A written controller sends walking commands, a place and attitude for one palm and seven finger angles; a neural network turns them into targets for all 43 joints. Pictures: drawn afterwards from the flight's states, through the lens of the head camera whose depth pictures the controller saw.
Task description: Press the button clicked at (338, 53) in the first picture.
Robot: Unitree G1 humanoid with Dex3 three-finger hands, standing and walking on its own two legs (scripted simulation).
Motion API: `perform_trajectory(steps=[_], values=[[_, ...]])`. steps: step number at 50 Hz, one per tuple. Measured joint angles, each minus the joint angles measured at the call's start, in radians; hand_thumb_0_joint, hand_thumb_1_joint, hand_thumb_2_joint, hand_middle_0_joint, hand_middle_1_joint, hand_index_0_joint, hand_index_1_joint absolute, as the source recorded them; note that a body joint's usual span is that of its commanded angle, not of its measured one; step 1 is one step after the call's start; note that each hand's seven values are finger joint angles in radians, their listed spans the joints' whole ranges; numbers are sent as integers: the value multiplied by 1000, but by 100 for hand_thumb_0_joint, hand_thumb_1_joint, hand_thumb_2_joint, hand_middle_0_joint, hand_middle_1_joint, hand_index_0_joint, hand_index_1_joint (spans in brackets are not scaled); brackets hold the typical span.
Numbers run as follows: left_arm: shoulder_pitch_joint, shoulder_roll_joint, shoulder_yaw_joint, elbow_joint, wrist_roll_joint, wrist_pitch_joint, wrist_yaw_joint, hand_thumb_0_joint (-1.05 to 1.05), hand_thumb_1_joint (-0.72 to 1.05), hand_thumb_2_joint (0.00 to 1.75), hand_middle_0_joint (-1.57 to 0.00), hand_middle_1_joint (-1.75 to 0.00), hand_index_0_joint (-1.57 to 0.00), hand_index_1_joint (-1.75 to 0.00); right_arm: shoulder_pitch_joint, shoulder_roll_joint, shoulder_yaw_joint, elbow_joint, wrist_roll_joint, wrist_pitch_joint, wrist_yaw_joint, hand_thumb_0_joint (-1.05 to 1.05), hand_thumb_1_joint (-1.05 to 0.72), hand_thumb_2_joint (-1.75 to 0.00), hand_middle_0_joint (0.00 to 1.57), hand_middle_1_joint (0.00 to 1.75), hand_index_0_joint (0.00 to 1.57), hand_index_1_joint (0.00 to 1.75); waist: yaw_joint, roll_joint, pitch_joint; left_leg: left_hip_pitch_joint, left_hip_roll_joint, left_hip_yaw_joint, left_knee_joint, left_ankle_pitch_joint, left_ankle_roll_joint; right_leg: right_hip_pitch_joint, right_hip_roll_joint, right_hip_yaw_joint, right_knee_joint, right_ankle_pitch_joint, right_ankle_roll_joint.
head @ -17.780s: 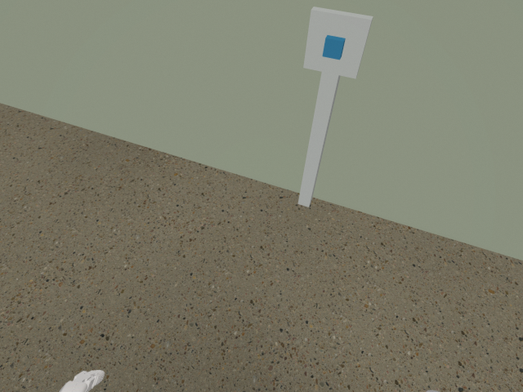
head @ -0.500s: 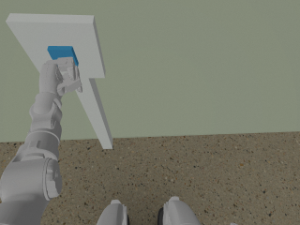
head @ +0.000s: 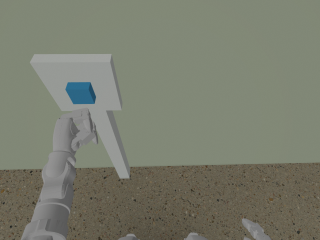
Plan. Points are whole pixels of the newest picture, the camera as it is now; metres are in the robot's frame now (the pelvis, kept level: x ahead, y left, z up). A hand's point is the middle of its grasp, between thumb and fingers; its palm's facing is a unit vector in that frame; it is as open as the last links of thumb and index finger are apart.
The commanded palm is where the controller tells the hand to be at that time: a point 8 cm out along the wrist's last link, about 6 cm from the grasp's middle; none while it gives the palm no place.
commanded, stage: pull the fist back off the button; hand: left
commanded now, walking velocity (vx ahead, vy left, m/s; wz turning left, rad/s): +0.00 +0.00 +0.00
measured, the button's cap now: (81, 92) +0.46 +0.22 +0.09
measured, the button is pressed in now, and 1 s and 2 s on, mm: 0 0 0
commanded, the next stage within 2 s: draw the hand back to the body in 0.24 s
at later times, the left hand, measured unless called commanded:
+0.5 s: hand (90, 142) +0.32 +0.17 +0.07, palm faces +0.04 -1.00 -0.05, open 3.1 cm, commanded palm +0.28 +0.23 +0.08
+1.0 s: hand (53, 164) +0.25 +0.20 +0.13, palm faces +0.23 -0.94 -0.26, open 3.1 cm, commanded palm +0.21 +0.25 +0.15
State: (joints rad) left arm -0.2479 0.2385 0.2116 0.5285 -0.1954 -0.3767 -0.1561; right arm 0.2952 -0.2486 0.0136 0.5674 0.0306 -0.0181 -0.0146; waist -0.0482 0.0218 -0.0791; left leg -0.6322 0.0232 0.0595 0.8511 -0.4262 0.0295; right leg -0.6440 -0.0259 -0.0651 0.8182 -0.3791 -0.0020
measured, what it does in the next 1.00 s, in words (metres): stands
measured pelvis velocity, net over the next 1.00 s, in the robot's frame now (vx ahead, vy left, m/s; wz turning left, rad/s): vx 0.01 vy -0.01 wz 0.03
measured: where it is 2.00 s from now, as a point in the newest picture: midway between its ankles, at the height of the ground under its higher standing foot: outside the picture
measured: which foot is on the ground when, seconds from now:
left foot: down 0.00-1.00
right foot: down 0.00-1.00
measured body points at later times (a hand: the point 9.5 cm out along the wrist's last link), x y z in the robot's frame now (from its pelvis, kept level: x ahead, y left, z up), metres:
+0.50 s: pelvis +0.01 -0.02 +0.00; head +0.06 -0.03 +0.45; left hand +0.32 +0.22 +0.08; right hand +0.18 -0.25 -0.10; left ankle -0.01 +0.10 -0.70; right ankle +0.01 -0.12 -0.70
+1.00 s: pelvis +0.01 -0.01 +0.03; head +0.02 -0.03 +0.48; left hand +0.23 +0.25 +0.14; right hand +0.21 -0.24 -0.05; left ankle -0.01 +0.10 -0.70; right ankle +0.01 -0.12 -0.70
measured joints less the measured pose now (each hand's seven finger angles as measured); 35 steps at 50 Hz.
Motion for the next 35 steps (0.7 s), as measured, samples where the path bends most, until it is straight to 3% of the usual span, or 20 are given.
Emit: perform_trajectory(steps=[8, 13, 21, 35], values=[[181, -35, -61, -198, -4, 21, 10, 2, 89, 90, -130, -150, -130, -150, -55, 3, -9, -7, -2, -30, -5, 1, -90, -90, 20, 30, 20, 30, 32, 5, 5, 30, -9, -19, -5, -11, -6, 36, -9, -18, 1, -23, -2], [193, -39, -85, -227, 2, 30, 4, 2, 89, 90, -130, -150, -130, -150, -88, 3, -3, -2, -5, -42, -12, 1, -90, -90, 20, 30, 20, 30, 43, 6, 6, 24, -14, -34, 12, -19, -11, 35, -14, -32, 22, -39, -7], [143, -18, -57, -199, -7, 70, -14, 2, 89, 90, -130, -150, -130, -150, -99, 10, 11, -2, -3, -41, -19, 1, -90, -90, 20, 30, 20, 30, 36, 6, 9, 26, -9, -38, 18, -19, -19, 35, -10, -36, 34, -45, -17], [378, 14, 1, -428, -80, 163, -60, 2, 89, 90, -130, -150, -130, -150, -31, -11, 9, -7, 21, -64, -41, 2, -90, -90, 20, 30, 20, 30, 35, 29, 6, 172, -2, -30, -98, 18, -25, 174, 4, -30, -77, -8, -19]])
